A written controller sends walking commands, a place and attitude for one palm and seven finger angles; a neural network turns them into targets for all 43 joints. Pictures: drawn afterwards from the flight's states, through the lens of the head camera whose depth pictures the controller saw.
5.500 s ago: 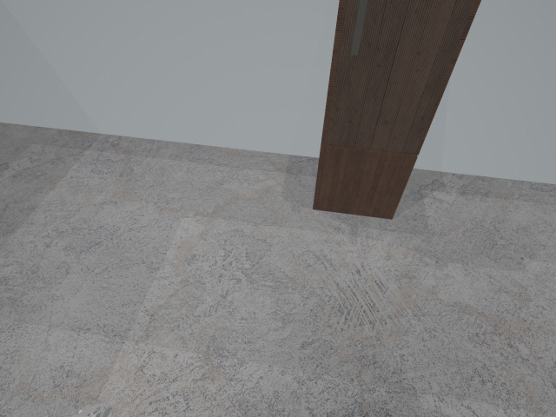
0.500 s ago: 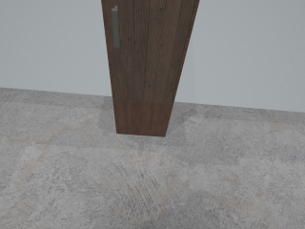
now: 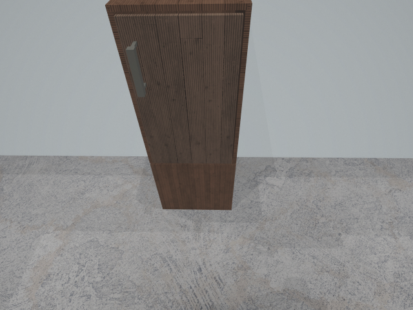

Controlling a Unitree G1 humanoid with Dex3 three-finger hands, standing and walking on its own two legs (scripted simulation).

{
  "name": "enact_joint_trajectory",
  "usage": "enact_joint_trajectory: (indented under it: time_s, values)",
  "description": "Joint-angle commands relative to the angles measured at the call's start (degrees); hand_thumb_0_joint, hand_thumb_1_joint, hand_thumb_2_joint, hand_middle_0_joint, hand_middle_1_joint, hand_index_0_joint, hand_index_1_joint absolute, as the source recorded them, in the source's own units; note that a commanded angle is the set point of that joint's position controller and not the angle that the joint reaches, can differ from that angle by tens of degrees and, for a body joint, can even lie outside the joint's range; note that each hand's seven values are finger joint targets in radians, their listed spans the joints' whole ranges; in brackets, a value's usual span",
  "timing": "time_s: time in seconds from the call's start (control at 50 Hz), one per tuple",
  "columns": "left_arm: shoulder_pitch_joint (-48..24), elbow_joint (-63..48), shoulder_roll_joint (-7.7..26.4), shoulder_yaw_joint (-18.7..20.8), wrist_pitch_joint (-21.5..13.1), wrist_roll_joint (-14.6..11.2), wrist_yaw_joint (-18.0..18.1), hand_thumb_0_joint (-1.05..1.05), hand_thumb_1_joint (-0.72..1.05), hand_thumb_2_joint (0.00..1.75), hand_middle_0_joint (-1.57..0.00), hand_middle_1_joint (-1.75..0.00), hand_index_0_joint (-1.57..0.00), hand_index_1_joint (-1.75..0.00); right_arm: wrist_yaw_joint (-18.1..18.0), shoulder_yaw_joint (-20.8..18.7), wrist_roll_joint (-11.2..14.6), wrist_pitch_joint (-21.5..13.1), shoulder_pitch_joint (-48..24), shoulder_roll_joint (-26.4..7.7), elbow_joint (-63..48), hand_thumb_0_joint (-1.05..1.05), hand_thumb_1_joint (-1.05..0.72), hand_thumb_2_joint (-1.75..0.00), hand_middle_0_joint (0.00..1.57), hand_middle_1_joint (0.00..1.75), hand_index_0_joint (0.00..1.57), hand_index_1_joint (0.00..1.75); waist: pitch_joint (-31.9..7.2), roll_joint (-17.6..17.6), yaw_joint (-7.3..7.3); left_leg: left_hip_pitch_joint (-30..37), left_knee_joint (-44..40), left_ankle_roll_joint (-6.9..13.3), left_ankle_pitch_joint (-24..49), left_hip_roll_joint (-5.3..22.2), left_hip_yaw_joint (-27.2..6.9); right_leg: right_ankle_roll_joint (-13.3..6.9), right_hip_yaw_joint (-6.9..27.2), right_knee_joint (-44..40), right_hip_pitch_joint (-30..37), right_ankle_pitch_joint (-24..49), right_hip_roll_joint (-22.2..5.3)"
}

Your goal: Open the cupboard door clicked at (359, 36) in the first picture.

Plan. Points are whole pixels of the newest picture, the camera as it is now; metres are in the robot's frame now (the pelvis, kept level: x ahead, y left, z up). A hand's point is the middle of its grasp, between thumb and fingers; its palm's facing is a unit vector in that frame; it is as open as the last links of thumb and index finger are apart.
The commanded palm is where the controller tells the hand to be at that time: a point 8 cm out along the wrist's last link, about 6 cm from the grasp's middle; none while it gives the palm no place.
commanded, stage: take the last steps up to it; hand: left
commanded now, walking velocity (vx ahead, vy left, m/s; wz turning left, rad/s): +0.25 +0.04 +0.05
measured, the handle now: (138, 69) +0.73 +0.23 +0.11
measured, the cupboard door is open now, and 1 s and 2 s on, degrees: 0 0 0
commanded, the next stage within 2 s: come to a stop and stand still in 0.28 s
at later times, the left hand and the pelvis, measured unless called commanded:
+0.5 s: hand out of the picture +0.12 +0.23 -0.18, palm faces +0.07 -0.99 -0.15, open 7.4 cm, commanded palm none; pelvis +0.15 +0.07 +0.00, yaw +0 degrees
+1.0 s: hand (119, 275) +0.24 +0.23 -0.15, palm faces +0.03 -0.96 -0.26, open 7.4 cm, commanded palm none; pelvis +0.16 +0.04 +0.00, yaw +0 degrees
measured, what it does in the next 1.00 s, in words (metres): walks ahead: left foot, then right foot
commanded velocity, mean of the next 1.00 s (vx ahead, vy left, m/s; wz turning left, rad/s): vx -0.02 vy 0.01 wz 0.00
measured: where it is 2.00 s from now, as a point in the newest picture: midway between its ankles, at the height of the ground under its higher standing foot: outside the picture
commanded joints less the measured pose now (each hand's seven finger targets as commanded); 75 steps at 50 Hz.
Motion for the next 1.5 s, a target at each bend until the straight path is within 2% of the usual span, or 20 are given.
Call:
enact_joint_trajectory:
  time_s: [0.0, 0.2, 0.26, 0.3, 0.34, 0.4, 0.48, 0.62, 0.68, 0.72, 0.74, 0.86, 0.96, 1.04, 1.12, 1.18, 1.3, 1.4, 1.42, 1.48]
  values:
    - [7.23, 0.55, 5.54, 0.71, -0.15, 0.68, 0.79, 0.00, 0.90, 0.90, -0.20, -0.30, -0.20, -0.30, 0.66, -0.97, -0.63, -0.77, -1.77, -0.79, -5.55, 0.00, -0.90, -0.90, 0.20, 0.30, 0.20, 0.30, 5.92, -8.06, 1.03, -11.80, 1.82, -1.68, 8.18, 5.46, -0.62, -4.48, 12.33, -22.43, -1.87, -3.49, -15.26]
    - [11.34, 3.54, 9.73, 1.03, -0.26, 1.08, 0.43, 0.00, 0.90, 0.90, -0.20, -0.30, -0.20, -0.30, 2.07, -0.65, -0.04, -1.80, -13.69, -1.76, -11.00, 0.00, -0.90, -0.90, 0.20, 0.30, 0.20, 0.30, 5.89, -10.77, 3.08, -4.76, -21.13, -1.74, 10.33, 3.86, 4.23, -5.39, 7.61, -17.81, 0.73, 6.51, -14.79]
    - [11.44, 4.12, 9.10, 1.04, 0.69, 0.69, 0.49, 0.00, 0.90, 0.90, -0.20, -0.30, -0.20, -0.30, 1.27, -0.76, -0.34, -2.82, -6.85, -4.40, -8.67, 0.00, -0.90, -0.90, 0.20, 0.30, 0.20, 0.30, 2.18, -4.96, -0.58, 11.45, -32.46, -1.26, 13.74, 1.25, 6.13, -2.80, 4.16, -4.96, -1.95, 10.08, -10.72]
    - [14.20, 2.60, 3.72, -0.04, 0.98, -0.05, -0.08, 0.00, 0.90, 0.90, -0.20, -0.30, -0.20, -0.30, -0.13, -2.84, -0.93, -3.20, 4.20, -14.61, -6.43, 0.00, -0.90, -0.90, 0.20, 0.30, 0.20, 0.30, -6.19, 17.47, -3.33, 27.40, -41.18, 6.61, 20.58, 21.02, -18.58, 1.76, -2.54, 23.42, -17.03, -17.50, 0.12]
    - [8.64, 1.28, 4.42, -0.13, 1.25, 0.35, 0.21, 0.00, 0.90, 0.90, -0.20, -0.30, -0.20, -0.30, -1.21, -2.17, -0.37, -2.79, 1.41, -13.09, -6.44, 0.00, -0.90, -0.90, 0.20, 0.30, 0.20, 0.30, -3.90, 12.66, -3.48, 20.80, -45.35, 9.73, 16.77, 22.69, -20.16, 0.63, 5.13, 37.92, -21.74, -17.53, -2.12]
    - [9.59, 3.97, 2.54, -0.59, 2.18, 0.23, -0.10, 0.00, 0.90, 0.90, -0.20, -0.30, -0.20, -0.30, -1.80, 0.45, -0.12, -3.65, -9.69, -6.12, -8.71, 0.00, -0.90, -0.90, 0.20, 0.30, 0.20, 0.30, 1.54, 2.03, 1.74, 6.58, -45.81, 7.11, 34.61, 17.21, -6.86, 2.64, 7.71, 30.64, -12.68, -8.12, -5.74]
    - [12.84, 4.92, 2.49, -0.91, 4.64, 0.06, 1.04, 0.00, 0.90, 0.90, -0.20, -0.30, -0.20, -0.30, -2.63, 0.22, 0.31, -2.76, -12.51, -6.32, -8.08, 0.00, -0.90, -0.90, 0.20, 0.30, 0.20, 0.30, -2.06, 2.36, 3.26, 8.93, -42.76, 7.46, 49.66, 16.09, -1.62, 4.14, 6.40, 17.46, -5.68, -5.46, -3.69]
    - [7.83, -0.39, 5.50, 0.60, 5.99, 0.65, 1.18, 0.00, 0.90, 0.90, -0.20, -0.30, -0.20, -0.30, -2.56, -2.18, -0.31, -0.17, -13.97, -9.75, -8.64, 0.00, -0.90, -0.90, 0.20, 0.30, 0.20, 0.30, -0.14, 6.61, 2.79, 8.70, -38.68, 7.53, 45.22, 17.10, -3.12, 2.79, 5.36, 10.52, -5.12, -4.36, -1.92]
    - [8.73, -1.15, 7.71, 0.95, 4.81, 0.83, 1.22, 0.00, 0.90, 0.90, -0.20, -0.30, -0.20, -0.30, -1.94, -2.51, 0.07, 0.38, -13.45, -8.80, -9.06, 0.00, -0.90, -0.90, 0.20, 0.30, 0.20, 0.30, -2.30, 1.57, 3.68, 7.26, -31.27, 3.01, 34.53, 12.10, -0.89, 2.42, 6.18, -3.62, 1.78, 13.28, -3.00]
    - [7.22, -1.89, 13.73, 1.45, 3.71, 1.10, 1.45, 0.00, 0.90, 0.90, -0.20, -0.30, -0.20, -0.30, -1.16, -1.80, 0.86, 0.89, -11.58, -3.76, -10.25, 0.00, -0.90, -0.90, 0.20, 0.30, 0.20, 0.30, -3.44, -13.78, 2.42, -1.53, -17.16, -2.51, -3.28, -0.14, 5.06, -5.96, 20.41, -7.18, 5.50, 44.58, -18.81]
    - [8.17, -2.12, 14.37, 1.68, 3.58, 0.80, 1.54, 0.00, 0.90, 0.90, -0.20, -0.30, -0.20, -0.30, -1.53, -1.70, 0.84, 2.13, -13.16, -3.77, -10.78, 0.00, -0.90, -0.90, 0.20, 0.30, 0.20, 0.30, -6.02, -15.52, 4.44, -1.40, -8.56, -2.26, -13.13, -0.83, -0.03, -9.75, 23.01, -8.73, 3.72, 47.36, -21.41]
    - [1.27, -4.14, 12.65, 1.67, 3.72, 0.78, 2.12, 0.00, 0.90, 0.90, -0.20, -0.30, -0.20, -0.30, -0.97, -1.61, 0.48, 2.78, -12.16, -5.25, -9.73, 0.00, -0.90, -0.90, 0.20, 0.30, 0.20, 0.30, -4.20, -9.51, 2.83, -5.66, 0.39, -4.14, -4.23, -0.38, -3.29, -9.50, 15.84, -8.31, 4.71, 36.31, -16.17]
    - [1.86, -3.65, 13.87, 2.29, 4.09, 1.18, 1.80, 0.00, 0.90, 0.90, -0.20, -0.30, -0.20, -0.30, -0.58, -0.92, 0.62, 1.96, -12.70, -4.66, -10.50, 0.00, -0.90, -0.90, 0.20, 0.30, 0.20, 0.30, -3.90, -12.83, 4.24, -1.18, -15.33, -3.70, -4.33, -0.18, -0.96, -9.42, 17.58, -11.23, 4.99, 21.41, -15.33]
    - [-0.16, -2.98, 13.06, 2.02, 4.68, 0.44, 1.49, 0.00, 0.90, 0.90, -0.20, -0.30, -0.20, -0.30, -0.79, -0.22, 0.56, 0.82, -6.20, -3.84, -8.18, 0.00, -0.90, -0.90, 0.20, 0.30, 0.20, 0.30, -4.53, -11.23, 1.36, 11.40, -35.94, -2.78, 8.75, -0.99, 1.56, -4.17, 14.70, -8.72, -1.18, 9.09, -11.02]
    - [-0.86, -3.22, 6.84, 0.49, 5.52, 0.15, 0.71, 0.00, 0.90, 0.90, -0.20, -0.30, -0.20, -0.30, -1.37, -0.31, -0.29, -0.12, -12.29, -9.75, -10.09, 0.00, -0.90, -0.90, 0.20, 0.30, 0.20, 0.30, 2.98, 9.17, 3.07, -2.12, -50.57, 4.42, 2.66, 13.88, -15.89, 3.07, 5.00, 2.54, -2.68, -2.56, -1.19]
    - [2.60, -0.04, 6.61, -0.15, 5.45, 0.48, 0.33, 0.00, 0.90, 0.90, -0.20, -0.30, -0.20, -0.30, -1.97, 0.40, 0.18, -0.56, -14.61, -7.81, -9.34, 0.00, -0.90, -0.90, 0.20, 0.30, 0.20, 0.30, 2.66, 8.10, 4.69, -0.04, -48.11, 3.63, 9.28, 9.79, -9.11, 2.58, 6.29, 3.48, 0.04, 0.44, -1.60]
    - [4.67, 3.94, 8.04, -1.29, 3.56, 0.00, 0.80, 0.00, 0.90, 0.90, -0.20, -0.30, -0.20, -0.30, -1.84, 0.88, 0.87, -0.82, -8.57, -5.90, -6.03, 0.00, -0.90, -0.90, 0.20, 0.30, 0.20, 0.30, -0.34, -5.55, 2.08, 7.92, -40.38, -0.52, 14.92, 4.35, -3.49, 1.36, 10.93, -8.57, 2.51, 12.07, -4.88]
    - [5.81, 5.31, 6.94, -1.75, 3.65, -0.05, 1.02, 0.00, 0.90, 0.90, -0.20, -0.30, -0.20, -0.30, -1.77, 1.39, 0.83, -0.97, -7.91, -5.34, -4.36, 0.00, -0.90, -0.90, 0.20, 0.30, 0.20, 0.30, 2.10, -2.34, 2.15, 7.90, -42.74, -0.29, 11.46, 4.59, -3.75, 1.66, 10.65, -10.34, 0.60, 6.19, -4.19]
    - [11.58, 6.89, 7.78, -2.28, 2.32, 0.53, 3.60, 0.00, 0.90, 0.90, -0.20, -0.30, -0.20, -0.30, -1.13, 1.37, 1.05, -1.84, -12.17, -7.61, -8.27, 0.00, -0.90, -0.90, 0.20, 0.30, 0.20, 0.30, 3.10, -1.03, 3.99, 4.52, -32.91, -1.70, 15.99, 5.48, -0.62, 1.14, 11.61, -6.35, 1.37, 19.31, -6.24]
    - [7.58, 3.33, 9.22, -2.13, 1.68, 0.43, 2.04, 0.00, 0.90, 0.90, -0.20, -0.30, -0.20, -0.30, -0.66, 1.78, 0.26, -2.08, -5.65, -4.45, -9.61, 0.00, -0.90, -0.90, 0.20, 0.30, 0.20, 0.30, -1.33, 3.52, 1.09, 5.70, -36.43, -0.48, 10.06, 2.96, -3.26, -0.69, 11.72, -5.37, -1.44, -0.52, -4.62]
